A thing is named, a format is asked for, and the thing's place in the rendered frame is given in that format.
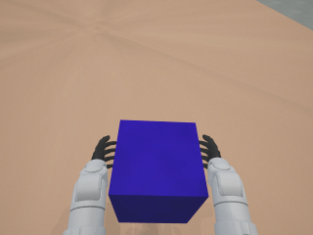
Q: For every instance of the left robot forearm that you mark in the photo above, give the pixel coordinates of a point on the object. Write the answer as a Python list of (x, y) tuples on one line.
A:
[(88, 201)]

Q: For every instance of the robot right hand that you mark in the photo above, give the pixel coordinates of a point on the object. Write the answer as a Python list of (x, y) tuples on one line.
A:
[(211, 151)]

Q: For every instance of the carton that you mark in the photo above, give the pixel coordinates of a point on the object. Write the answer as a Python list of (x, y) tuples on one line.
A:
[(157, 172)]

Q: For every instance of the right robot forearm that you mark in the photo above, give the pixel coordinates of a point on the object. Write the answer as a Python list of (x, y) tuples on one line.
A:
[(229, 200)]

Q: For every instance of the robot left hand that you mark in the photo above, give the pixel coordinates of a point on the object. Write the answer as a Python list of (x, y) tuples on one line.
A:
[(100, 151)]

